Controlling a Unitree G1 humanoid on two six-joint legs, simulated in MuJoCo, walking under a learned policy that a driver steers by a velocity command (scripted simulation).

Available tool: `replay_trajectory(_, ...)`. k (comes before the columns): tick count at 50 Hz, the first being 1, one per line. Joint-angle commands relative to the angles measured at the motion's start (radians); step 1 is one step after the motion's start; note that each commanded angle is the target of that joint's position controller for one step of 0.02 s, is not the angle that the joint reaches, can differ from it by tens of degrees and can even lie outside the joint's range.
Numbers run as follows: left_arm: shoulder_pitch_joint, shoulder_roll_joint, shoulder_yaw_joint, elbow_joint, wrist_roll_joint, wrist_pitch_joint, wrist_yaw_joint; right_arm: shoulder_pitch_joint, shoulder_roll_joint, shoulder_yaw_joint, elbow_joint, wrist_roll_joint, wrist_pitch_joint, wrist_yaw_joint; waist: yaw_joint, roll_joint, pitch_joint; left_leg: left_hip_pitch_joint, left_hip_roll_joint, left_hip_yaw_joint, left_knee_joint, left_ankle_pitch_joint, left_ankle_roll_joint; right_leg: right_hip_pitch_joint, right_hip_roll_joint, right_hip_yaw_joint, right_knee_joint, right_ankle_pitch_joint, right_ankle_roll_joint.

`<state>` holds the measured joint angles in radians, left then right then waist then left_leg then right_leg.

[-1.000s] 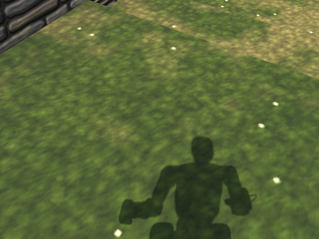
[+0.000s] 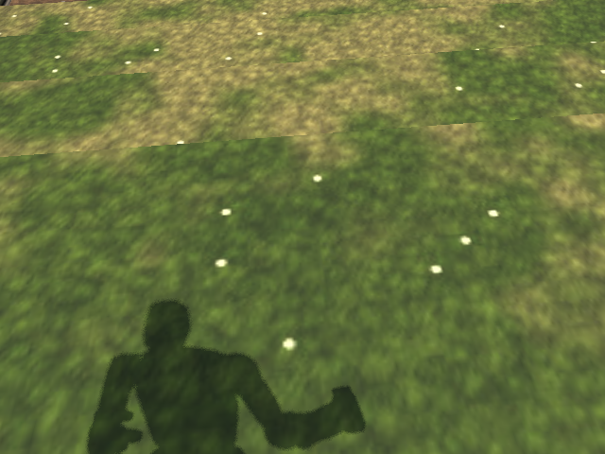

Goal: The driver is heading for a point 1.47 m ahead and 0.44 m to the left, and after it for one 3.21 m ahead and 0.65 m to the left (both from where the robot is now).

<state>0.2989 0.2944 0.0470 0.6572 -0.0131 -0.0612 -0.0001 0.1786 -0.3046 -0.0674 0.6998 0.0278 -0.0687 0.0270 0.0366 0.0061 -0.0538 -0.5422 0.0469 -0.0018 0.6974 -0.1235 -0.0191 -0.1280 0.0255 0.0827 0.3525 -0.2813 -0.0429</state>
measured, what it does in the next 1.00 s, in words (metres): walks ahead, turning left: left foot, then right foot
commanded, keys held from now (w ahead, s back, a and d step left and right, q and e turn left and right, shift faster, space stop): w+q+shift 0.58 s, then w+e+shift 0.02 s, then e+shift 0.40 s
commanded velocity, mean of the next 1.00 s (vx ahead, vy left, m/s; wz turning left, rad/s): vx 0.73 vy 0.00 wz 0.36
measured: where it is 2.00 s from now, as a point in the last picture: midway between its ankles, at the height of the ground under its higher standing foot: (186, 346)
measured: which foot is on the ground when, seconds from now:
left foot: up 0.00-0.20, down 0.22-0.66, up 0.68-1.00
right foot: down 0.00-0.24, up 0.26-0.64, down 0.66-1.00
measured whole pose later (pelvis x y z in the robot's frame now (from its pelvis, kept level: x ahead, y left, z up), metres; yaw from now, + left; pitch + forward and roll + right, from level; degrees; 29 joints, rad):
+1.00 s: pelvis +0.67 +0.32 -0.01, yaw +22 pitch +1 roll -2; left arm 0.40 0.32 0.07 0.77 -0.03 -0.02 0.03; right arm -0.09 -0.28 0.01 0.57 -0.01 -0.08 0.00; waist 0.12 0.02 0.10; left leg -0.55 -0.04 -0.19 0.61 -0.12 -0.06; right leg -0.21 0.13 0.21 0.39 -0.18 -0.02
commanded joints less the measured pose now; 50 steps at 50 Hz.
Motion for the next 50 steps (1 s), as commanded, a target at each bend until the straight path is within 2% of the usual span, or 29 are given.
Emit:
replay_trajectory(1, 0.061, 0.19, 0.055, -0.019, 0.002, -0.022, 0.0, -0.188, -0.073, 0.001, -0.138, 0.012, -0.027, 0.014, 0.071, -0.136, 0.141, -0.258, 0.046, -0.032, 0.001, -0.026, 0.038, 0.114, -0.34, 0.204, -0.209, -0.221, -0.169)
replay_trajectory(6, 0.063, 0.192, 0.059, 0.013, 0.008, -0.02, -0.003, -0.181, -0.058, 0.021, -0.165, 0.016, -0.021, 0.039, 0.059, -0.092, 0.164, -0.311, 0.068, -0.004, 0.029, -0.073, 0.085, 0.226, -0.355, 0.057, -0.218, -0.081, -0.133)
replay_trajectory(8, 0.034, 0.203, 0.062, 0.013, 0.014, -0.011, -0.004, -0.148, -0.062, 0.026, -0.165, 0.019, -0.016, 0.043, 0.031, -0.082, 0.15, -0.208, 0.043, 0.052, 0.027, -0.101, 0.115, 0.197, -0.327, -0.041, -0.182, 0.116, -0.108)
replay_trajectory(10, -0.037, 0.217, 0.061, -0.002, 0.018, -0.001, 0.006, 0.055, -0.111, -0.003, -0.107, 0.013, -0.009, 0.035, -0.096, -0.079, 0.023, 0.175, -0.078, 0.174, 0.014, -0.076, 0.148, 0.068, -0.252, -0.202, 0.089, 0.685, -0.056)
replay_trajectory(11, -0.031, 0.189, 0.048, -0.016, 0.03, -0.003, 0.017, 0.297, -0.183, -0.044, -0.035, 0.016, -0.002, 0.025, -0.203, -0.032, -0.105, 0.513, -0.152, 0.179, 0.04, -0.105, 0.18, -0.082, -0.198, -0.246, 0.395, 0.862, -0.027)
replay_trajectory(12, -0.027, 0.102, 0.019, -0.075, 0.036, -0.025, 0.021, 0.46, -0.323, -0.085, -0.004, 0.02, 0.001, 0.01, -0.24, 0.239, -0.143, 0.805, 0.036, -0.255, -0.122, -0.384, 0.291, -0.463, -0.087, -0.227, 0.855, 0.43, 0.058)
replay_trajectory(13, -0.014, 0.034, -0.012, -0.109, 0.023, -0.069, 0.011, 0.436, -0.317, -0.065, -0.027, 0.016, -0.009, 0.016, -0.163, 0.369, -0.27, 0.949, 0.194, -0.823, -0.396, -0.751, 0.39, -0.697, 0.051, -0.016, 1.102, -0.193, 0.057)
replay_trajectory(14, -0.118, 0.139, 0.007, -0.131, -0.017, -0.105, -0.003, 0.4, -0.236, -0.045, -0.058, 0.008, -0.02, 0.016, -0.199, 0.227, -0.178, 0.941, 0.236, -0.891, -0.491, -0.755, 0.354, -0.847, -0.003, 0.063, 1.141, -0.137, 0.022)
replay_trajectory(15, -0.164, 0.138, 0.003, -0.142, -0.034, -0.122, -0.009, 0.377, -0.22, -0.041, -0.062, -0.009, -0.023, 0.013, -0.18, 0.103, -0.098, 0.855, 0.229, -0.795, -0.46, -0.627, 0.343, -0.865, -0.045, 0.047, 1.103, -0.087, 0.003)
replay_trajectory(16, -0.181, 0.113, -0.006, -0.137, -0.007, -0.132, -0.004, 0.318, -0.206, -0.036, -0.071, -0.016, -0.023, 0.014, -0.136, -0.038, -0.027, 0.699, 0.195, -0.685, -0.442, -0.466, 0.321, -0.798, -0.087, 0.044, 1.0, -0.027, -0.003)
replay_trajectory(17, -0.153, 0.107, -0.002, -0.132, 0.015, -0.128, 0.0, 0.257, -0.18, -0.026, -0.087, -0.024, -0.024, 0.012, -0.079, -0.015, -0.005, 0.577, 0.155, -0.606, -0.442, -0.369, 0.323, -0.708, -0.11, 0.057, 0.908, 0.019, 0.004)
replay_trajectory(19, -0.125, 0.114, 0.005, -0.109, 0.024, -0.099, -0.007, 0.189, -0.129, -0.009, -0.1, -0.019, -0.019, 0.002, -0.03, 0.039, 0.072, 0.439, 0.085, -0.505, -0.49, -0.28, 0.331, -0.632, -0.119, 0.051, 0.812, 0.052, 0.036)
replay_trajectory(23, -0.29, 0.077, -0.008, -0.154, 0.044, -0.082, -0.012, 0.219, -0.111, -0.001, -0.051, 0.001, -0.016, -0.034, -0.055, 0.03, 0.189, 0.245, -0.013, -0.33, -0.513, 0.052, 0.292, -0.544, -0.05, -0.045, 0.482, 0.262, 0.102)
replay_trajectory(26, -0.429, 0.032, -0.019, -0.2, 0.026, -0.097, -0.025, 0.291, -0.128, -0.012, -0.001, 0.011, -0.011, -0.045, -0.117, 0.06, 0.171, 0.189, -0.025, -0.335, -0.532, 0.051, 0.245, -0.37, 0.016, -0.076, 0.243, 0.432, 0.106)
replay_trajectory(29, -0.457, 0.092, 0.011, -0.212, -0.006, -0.101, -0.022, 0.303, -0.128, -0.018, 0.036, 0.024, -0.011, -0.053, -0.109, 0.101, 0.149, 0.328, 0.013, -0.398, -0.493, 0.096, 0.205, -0.28, 0.019, -0.012, 0.112, 0.471, 0.089)
replay_trajectory(30, -0.441, 0.107, 0.017, -0.204, -0.012, -0.102, -0.023, 0.307, -0.123, -0.018, 0.052, 0.017, -0.007, -0.059, -0.098, 0.112, 0.139, 0.42, 0.038, -0.379, -0.466, 0.197, 0.197, -0.286, 0.009, -0.023, 0.092, 0.468, 0.079)
replay_trajectory(32, -0.302, 0.156, 0.047, -0.169, 0.004, -0.105, -0.018, 0.331, -0.142, -0.029, 0.076, -0.018, 0.012, -0.065, -0.04, 0.165, 0.035, 0.6, 0.038, -0.34, -0.244, 0.722, 0.15, -0.185, 0.062, -0.111, 0.102, 0.415, 0.029)
replay_trajectory(33, -0.143, 0.174, 0.055, -0.135, 0.004, -0.1, -0.01, 0.276, -0.162, -0.031, 0.062, -0.036, 0.022, -0.061, 0.059, 0.188, -0.057, 0.589, 0.021, -0.293, -0.021, 0.886, 0.11, -0.025, 0.036, -0.129, 0.089, 0.49, -0.006)
replay_trajectory(34, 0.085, 0.187, 0.047, -0.085, 0.023, -0.087, -0.005, 0.216, -0.099, -0.012, 0.014, -0.063, 0.024, -0.058, 0.138, 0.146, -0.23, 0.402, -0.005, -0.298, 0.278, 0.709, 0.083, 0.316, -0.117, 0.01, 0.227, 0.625, -0.062)
replay_trajectory(35, 0.175, 0.248, 0.06, 0.012, 0.044, -0.087, -0.033, 0.483, 0.068, 0.034, 0.051, -0.027, 0.018, -0.041, 0.0, -0.428, -0.445, -0.022, -0.234, -0.242, 0.825, -0.387, -0.025, 0.768, -0.449, 0.591, 0.229, 0.771, -0.36)
replay_trajectory(36, 0.221, 0.152, 0.052, 0.01, 0.026, -0.083, -0.047, 0.487, -0.051, 0.032, 0.091, -0.013, 0.021, -0.035, 0.068, -0.327, -0.542, -0.068, -0.201, -0.288, 0.893, -0.472, -0.01, 0.787, -0.398, 0.735, 0.128, 0.506, -0.332)
replay_trajectory(37, 0.102, 0.107, 0.039, -0.011, 0.013, -0.074, -0.04, 0.26, -0.108, 0.016, 0.021, -0.005, 0.016, -0.034, 0.081, -0.229, -0.336, -0.133, -0.123, -0.24, 0.848, -0.431, -0.005, 0.629, -0.33, 0.544, 0.095, 0.53, -0.281)
replay_trajectory(38, 0.01, 0.102, 0.031, -0.021, 0.004, -0.067, -0.039, 0.086, -0.122, 0.025, -0.043, -0.035, 0.001, -0.037, 0.063, -0.054, -0.188, -0.117, -0.084, -0.176, 0.755, -0.392, 0.003, 0.42, -0.269, 0.433, 0.067, 0.678, -0.235)
replay_trajectory(39, -0.014, 0.113, 0.03, -0.014, -0.003, -0.066, -0.035, 0.001, -0.112, 0.025, -0.078, -0.053, -0.015, -0.036, 0.039, 0.004, -0.061, -0.151, -0.075, -0.139, 0.687, -0.385, -0.007, 0.275, -0.241, 0.387, 0.049, 0.838, -0.234)
replay_trajectory(40, -0.008, 0.126, 0.033, -0.001, 0.006, -0.066, -0.024, -0.017, -0.092, 0.028, -0.1, -0.06, -0.025, -0.032, 0.007, 0.009, -0.025, -0.109, -0.057, -0.133, 0.627, -0.363, -0.011, 0.179, -0.214, 0.357, 0.014, 0.911, -0.234)
replay_trajectory(43, -0.043, 0.15, 0.041, 0.012, 0.003, -0.045, -0.002, 0.007, -0.04, 0.048, -0.118, -0.053, -0.03, -0.033, -0.068, -0.02, -0.008, -0.026, -0.04, -0.131, 0.319, -0.328, -0.036, 0.006, -0.177, 0.314, -0.028, 0.93, -0.245)
replay_trajectory(45, -0.081, 0.204, 0.06, -0.001, 0.002, -0.016, 0.015, -0.028, -0.028, 0.06, -0.122, -0.04, -0.024, -0.035, -0.077, -0.053, -0.034, 0.157, -0.094, -0.079, 0.096, -0.207, -0.048, -0.159, -0.137, 0.277, -0.047, 0.9, -0.225)
replay_trajectory(47, -0.062, 0.237, 0.078, -0.001, -0.013, 0.013, 0.03, -0.06, -0.058, 0.048, -0.12, -0.034, -0.01, -0.03, -0.075, -0.073, -0.073, 0.294, -0.147, -0.084, -0.033, 0.001, -0.049, -0.213, -0.093, 0.279, -0.037, 0.699, -0.154)
replay_trajectory(50, -0.065, 0.199, 0.076, -0.016, -0.024, 0.039, 0.046, -0.092, -0.092, 0.026, -0.135, -0.036, 0.005, -0.031, -0.089, -0.095, -0.043, 0.393, -0.126, -0.159, -0.163, 0.148, -0.043, -0.256, -0.057, 0.349, 0.03, 0.401, -0.069)
Next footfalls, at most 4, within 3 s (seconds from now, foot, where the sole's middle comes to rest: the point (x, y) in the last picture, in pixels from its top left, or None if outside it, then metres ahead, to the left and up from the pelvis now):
0.22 left None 0.26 0.21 -0.78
0.66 right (239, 361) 0.76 0.24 -0.78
1.06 left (137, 335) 0.82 0.51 -0.78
1.48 right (242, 346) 0.80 0.23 -0.78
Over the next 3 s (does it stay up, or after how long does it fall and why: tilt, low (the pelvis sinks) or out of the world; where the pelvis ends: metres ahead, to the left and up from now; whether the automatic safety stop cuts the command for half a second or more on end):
stays up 1.45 0.72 -0.04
